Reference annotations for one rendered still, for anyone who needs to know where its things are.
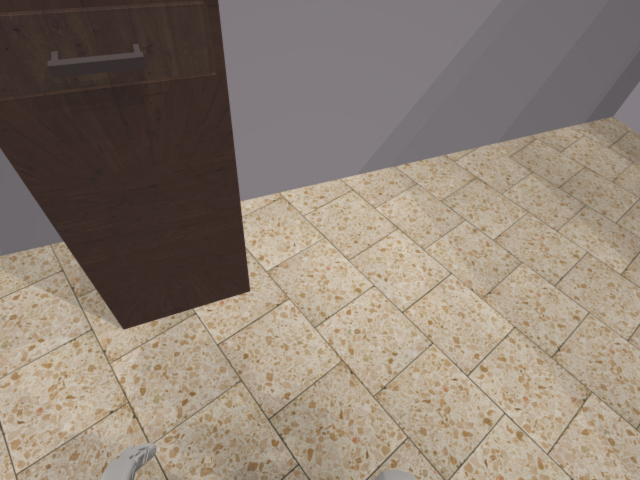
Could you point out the handle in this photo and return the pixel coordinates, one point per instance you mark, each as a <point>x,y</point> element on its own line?
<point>95,64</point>

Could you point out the left robot hand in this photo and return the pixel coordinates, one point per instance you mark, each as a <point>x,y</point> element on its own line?
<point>130,461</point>

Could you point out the drawer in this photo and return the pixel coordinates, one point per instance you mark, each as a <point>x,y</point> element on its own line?
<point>173,37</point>

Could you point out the cabinet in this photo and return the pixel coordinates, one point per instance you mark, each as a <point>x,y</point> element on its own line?
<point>139,179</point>

